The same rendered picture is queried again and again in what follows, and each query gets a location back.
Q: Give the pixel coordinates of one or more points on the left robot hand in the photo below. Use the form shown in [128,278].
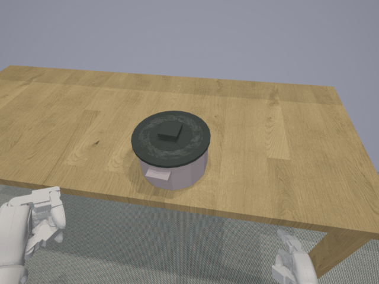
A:
[43,209]

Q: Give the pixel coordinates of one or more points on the lid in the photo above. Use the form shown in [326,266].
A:
[192,142]

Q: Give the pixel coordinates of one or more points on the left robot forearm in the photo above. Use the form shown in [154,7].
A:
[13,274]

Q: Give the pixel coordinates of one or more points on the table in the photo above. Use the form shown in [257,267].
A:
[279,153]

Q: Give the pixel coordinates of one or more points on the knob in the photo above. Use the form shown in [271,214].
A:
[170,130]

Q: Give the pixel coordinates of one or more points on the right robot hand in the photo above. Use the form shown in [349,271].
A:
[300,269]

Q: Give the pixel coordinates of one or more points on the pot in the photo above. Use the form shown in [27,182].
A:
[177,177]

